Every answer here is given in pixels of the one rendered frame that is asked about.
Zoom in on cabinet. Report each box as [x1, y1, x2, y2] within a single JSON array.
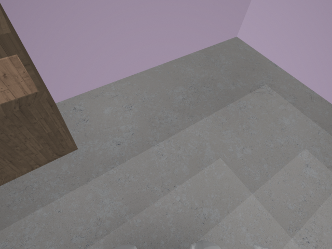
[[0, 4, 78, 186]]

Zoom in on drawer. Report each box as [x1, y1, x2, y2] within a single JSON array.
[[0, 54, 37, 104]]

